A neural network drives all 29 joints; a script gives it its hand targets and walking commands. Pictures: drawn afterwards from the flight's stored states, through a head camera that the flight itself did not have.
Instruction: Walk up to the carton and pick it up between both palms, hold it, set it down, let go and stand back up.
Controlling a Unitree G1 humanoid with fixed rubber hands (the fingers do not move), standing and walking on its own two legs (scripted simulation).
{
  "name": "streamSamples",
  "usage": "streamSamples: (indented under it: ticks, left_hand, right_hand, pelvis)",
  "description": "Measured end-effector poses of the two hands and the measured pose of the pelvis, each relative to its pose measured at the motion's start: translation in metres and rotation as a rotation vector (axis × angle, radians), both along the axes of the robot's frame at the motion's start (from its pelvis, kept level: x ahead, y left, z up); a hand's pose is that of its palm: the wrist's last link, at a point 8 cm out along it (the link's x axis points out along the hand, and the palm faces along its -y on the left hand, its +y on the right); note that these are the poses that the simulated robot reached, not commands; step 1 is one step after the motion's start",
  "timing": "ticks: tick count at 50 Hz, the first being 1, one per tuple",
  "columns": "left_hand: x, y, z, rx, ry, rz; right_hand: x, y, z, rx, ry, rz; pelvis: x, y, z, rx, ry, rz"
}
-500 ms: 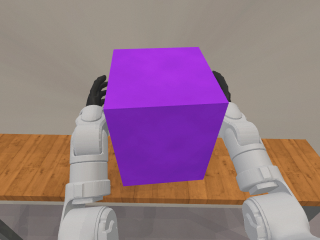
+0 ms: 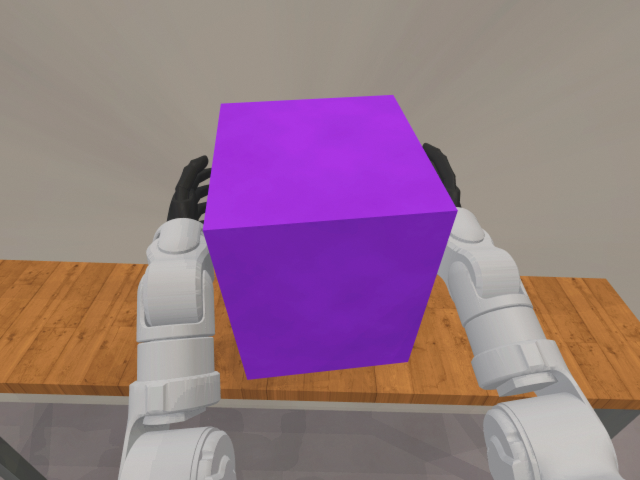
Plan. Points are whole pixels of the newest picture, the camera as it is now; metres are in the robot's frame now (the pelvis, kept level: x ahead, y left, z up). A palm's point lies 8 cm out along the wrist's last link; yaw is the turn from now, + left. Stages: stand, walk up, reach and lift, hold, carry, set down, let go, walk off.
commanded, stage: hold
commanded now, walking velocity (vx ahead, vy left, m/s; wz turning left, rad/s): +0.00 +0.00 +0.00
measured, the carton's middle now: (319, 239) +0.36 +0.00 +0.18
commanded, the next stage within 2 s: none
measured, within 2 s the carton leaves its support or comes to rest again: neither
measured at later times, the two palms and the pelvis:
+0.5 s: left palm (186, 219) +0.35 +0.15 +0.22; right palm (443, 206) +0.36 -0.14 +0.22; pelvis -0.02 -0.01 +0.00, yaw +0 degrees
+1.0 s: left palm (189, 221) +0.36 +0.15 +0.21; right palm (441, 202) +0.37 -0.14 +0.22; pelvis +0.00 -0.01 +0.00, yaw +1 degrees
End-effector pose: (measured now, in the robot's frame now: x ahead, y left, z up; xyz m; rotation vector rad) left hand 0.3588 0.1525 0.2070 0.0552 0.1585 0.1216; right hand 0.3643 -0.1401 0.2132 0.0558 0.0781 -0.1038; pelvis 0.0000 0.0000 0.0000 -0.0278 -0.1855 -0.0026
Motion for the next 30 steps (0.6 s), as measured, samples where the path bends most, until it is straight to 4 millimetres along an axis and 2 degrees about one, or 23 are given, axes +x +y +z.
streamSamples:
  ticks: [16, 30]
  left_hand:
    - [-0.004, 0.0, 0.01, -0.006, 0.01, 0.006]
    - [-0.002, -0.001, 0.008, -0.017, 0.021, 0.008]
  right_hand:
    - [-0.004, 0.0, 0.008, 0.003, 0.006, 0.0]
    - [-0.001, -0.001, 0.009, 0.002, 0.017, 0.001]
  pelvis:
    - [-0.016, -0.002, 0.0, 0.009, 0.009, -0.001]
    - [-0.018, -0.008, 0.0, 0.014, 0.026, 0.004]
